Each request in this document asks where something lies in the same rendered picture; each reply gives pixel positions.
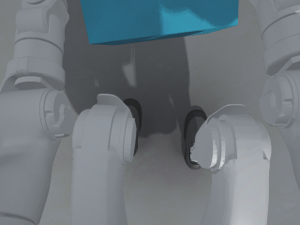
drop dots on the left robot forearm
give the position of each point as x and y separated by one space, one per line
38 47

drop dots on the left robot upper arm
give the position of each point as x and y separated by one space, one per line
32 124

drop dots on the left robot shin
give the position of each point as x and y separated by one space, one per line
102 99

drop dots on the right robot forearm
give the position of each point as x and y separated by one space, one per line
279 23

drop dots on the right robot upper arm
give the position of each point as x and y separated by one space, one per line
280 107

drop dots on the robot right foot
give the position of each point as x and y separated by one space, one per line
193 122

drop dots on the carton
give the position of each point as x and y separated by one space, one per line
117 22

